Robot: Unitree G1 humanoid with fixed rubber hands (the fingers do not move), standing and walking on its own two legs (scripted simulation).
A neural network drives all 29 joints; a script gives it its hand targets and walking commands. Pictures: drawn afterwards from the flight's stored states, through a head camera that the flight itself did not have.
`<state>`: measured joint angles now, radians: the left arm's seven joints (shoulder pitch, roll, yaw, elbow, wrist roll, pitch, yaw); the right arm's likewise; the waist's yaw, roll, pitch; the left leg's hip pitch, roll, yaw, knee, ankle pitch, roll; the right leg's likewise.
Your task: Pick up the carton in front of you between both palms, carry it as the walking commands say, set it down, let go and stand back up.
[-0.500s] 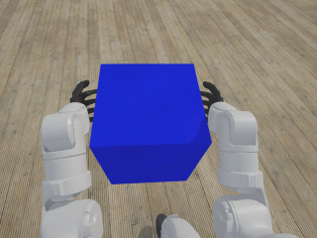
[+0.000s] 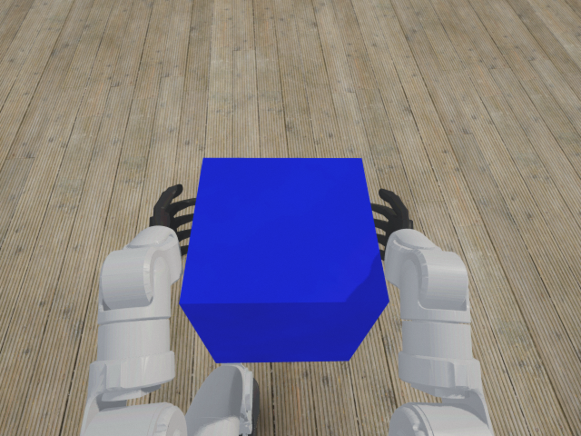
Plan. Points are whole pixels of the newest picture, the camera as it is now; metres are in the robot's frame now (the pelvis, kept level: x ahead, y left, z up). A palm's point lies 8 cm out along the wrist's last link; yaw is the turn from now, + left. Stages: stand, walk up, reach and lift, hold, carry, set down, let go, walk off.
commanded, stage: carry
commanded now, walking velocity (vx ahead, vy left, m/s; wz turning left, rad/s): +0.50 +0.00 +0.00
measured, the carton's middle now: (282, 269) +0.34 +0.02 -0.02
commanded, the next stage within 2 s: none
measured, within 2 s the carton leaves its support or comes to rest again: neither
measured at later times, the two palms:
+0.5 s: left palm (249, 44) +0.66 +0.08 +0.12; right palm (441, 49) +0.65 -0.22 +0.12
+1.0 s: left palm out of the picture +0.92 +0.09 +0.09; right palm out of the picture +0.91 -0.21 +0.09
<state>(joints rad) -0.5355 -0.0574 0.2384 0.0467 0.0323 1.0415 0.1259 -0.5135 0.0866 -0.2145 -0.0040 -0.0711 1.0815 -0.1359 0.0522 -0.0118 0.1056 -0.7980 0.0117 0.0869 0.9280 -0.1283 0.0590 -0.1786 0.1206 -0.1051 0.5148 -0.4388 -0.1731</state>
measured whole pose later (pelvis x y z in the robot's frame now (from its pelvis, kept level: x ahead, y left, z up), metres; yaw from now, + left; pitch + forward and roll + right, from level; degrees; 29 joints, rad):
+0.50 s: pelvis +0.36 -0.07 +0.01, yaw -2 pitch +4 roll -1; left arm -0.37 -0.12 0.21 -0.12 0.11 1.18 0.10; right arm -0.39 0.11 -0.18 -0.10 -0.10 1.21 -0.10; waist -0.01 0.02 -0.14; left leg -0.08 0.07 0.12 0.49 -0.45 -0.02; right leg -0.41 -0.03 -0.19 0.42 -0.08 -0.01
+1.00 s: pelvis +0.65 -0.06 +0.01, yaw -1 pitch +3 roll +1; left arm -0.20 -0.12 0.15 -0.27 0.11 1.21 0.08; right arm -0.20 0.14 -0.10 -0.25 -0.12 1.20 -0.09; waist -0.01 -0.04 -0.10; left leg -0.43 0.04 0.25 0.51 -0.13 0.07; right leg -0.25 -0.06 -0.09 0.96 -0.55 0.04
